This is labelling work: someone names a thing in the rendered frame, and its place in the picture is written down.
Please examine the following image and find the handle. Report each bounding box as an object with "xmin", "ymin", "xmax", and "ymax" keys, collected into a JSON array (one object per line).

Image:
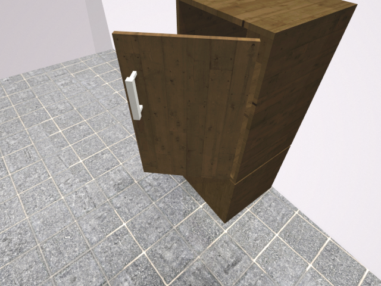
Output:
[{"xmin": 125, "ymin": 71, "xmax": 143, "ymax": 120}]

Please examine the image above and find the cupboard door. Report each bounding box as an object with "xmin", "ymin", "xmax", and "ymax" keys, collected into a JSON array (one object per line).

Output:
[{"xmin": 112, "ymin": 31, "xmax": 261, "ymax": 180}]

